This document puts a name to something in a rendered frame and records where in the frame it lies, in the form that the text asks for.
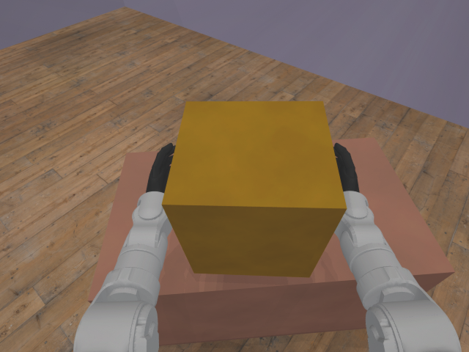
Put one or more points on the robot left upper arm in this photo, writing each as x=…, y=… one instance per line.
x=119, y=326

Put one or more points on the robot right upper arm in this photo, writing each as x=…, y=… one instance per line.
x=409, y=326

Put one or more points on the robot right forearm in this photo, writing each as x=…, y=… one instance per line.
x=378, y=273

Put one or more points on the robot left forearm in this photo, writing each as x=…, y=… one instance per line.
x=136, y=274

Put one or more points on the left robot hand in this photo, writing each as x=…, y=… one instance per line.
x=160, y=169

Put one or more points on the carton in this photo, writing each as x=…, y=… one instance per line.
x=254, y=187

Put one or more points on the right robot hand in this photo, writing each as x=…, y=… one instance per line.
x=348, y=176

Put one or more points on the pedestal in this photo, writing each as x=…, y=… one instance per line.
x=195, y=308

